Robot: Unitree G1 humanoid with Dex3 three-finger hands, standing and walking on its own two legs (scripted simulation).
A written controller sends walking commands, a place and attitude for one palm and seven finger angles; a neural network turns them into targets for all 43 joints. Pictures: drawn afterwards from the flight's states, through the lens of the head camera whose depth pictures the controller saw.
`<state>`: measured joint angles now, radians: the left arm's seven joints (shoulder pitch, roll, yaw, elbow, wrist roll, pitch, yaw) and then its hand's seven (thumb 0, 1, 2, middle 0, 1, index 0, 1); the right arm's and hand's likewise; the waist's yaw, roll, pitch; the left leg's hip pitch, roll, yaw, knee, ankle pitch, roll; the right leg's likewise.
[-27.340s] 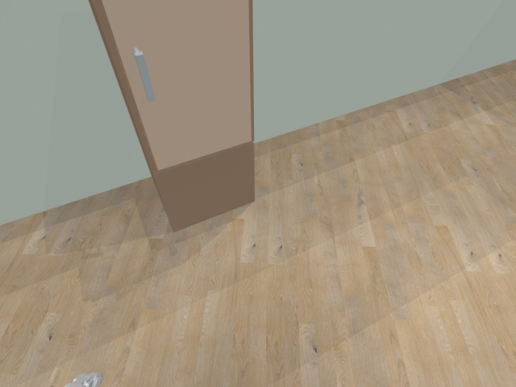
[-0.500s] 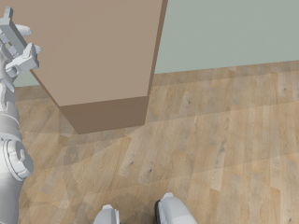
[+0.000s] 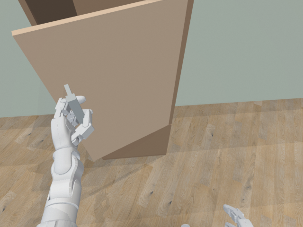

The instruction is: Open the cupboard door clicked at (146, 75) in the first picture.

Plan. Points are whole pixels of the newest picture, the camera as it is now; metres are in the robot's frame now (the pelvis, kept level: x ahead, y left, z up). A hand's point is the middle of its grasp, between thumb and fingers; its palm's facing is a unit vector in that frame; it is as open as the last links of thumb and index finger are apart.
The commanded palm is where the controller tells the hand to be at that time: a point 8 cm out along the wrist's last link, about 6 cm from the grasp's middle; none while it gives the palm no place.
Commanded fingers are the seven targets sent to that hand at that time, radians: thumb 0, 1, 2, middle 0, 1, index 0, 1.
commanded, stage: pull the door open along its arc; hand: left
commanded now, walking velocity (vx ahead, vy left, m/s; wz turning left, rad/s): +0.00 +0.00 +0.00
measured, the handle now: (77, 109) +0.41 +0.21 +0.07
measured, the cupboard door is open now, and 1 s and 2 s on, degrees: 24 42 43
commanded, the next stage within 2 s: open thumb and fingers to let go in 0.32 s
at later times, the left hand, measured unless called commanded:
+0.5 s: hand (120, 148) +0.29 +0.08 +0.07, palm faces +0.49 -0.87 -0.03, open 6.0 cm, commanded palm +0.25 +0.12 +0.07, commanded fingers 0.00 0.55 0.75 -0.38 -1.31 -0.38 -1.31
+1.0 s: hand (116, 148) +0.29 +0.09 +0.08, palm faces +0.48 -0.88 +0.00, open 13.4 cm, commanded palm +0.24 +0.13 +0.07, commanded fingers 0.00 -0.50 0.30 -0.23 -0.80 -0.23 -0.80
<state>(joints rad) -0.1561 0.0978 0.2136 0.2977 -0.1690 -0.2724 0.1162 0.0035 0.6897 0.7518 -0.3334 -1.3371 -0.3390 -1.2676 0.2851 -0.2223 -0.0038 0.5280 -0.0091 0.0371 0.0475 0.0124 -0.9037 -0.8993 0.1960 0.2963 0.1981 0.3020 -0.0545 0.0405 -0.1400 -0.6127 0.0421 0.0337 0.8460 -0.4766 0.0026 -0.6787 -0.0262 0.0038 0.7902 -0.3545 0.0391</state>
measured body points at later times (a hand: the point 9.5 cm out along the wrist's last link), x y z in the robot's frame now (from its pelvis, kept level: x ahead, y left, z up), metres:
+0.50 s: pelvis +0.00 -0.04 +0.00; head +0.03 -0.05 +0.45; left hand +0.26 +0.12 +0.08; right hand +0.19 -0.25 -0.10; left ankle -0.04 +0.11 -0.70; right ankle +0.01 -0.15 -0.70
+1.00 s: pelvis -0.03 -0.04 +0.00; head -0.01 -0.06 +0.45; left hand +0.26 +0.13 +0.08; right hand +0.15 -0.25 -0.11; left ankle -0.04 +0.11 -0.70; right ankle +0.01 -0.15 -0.70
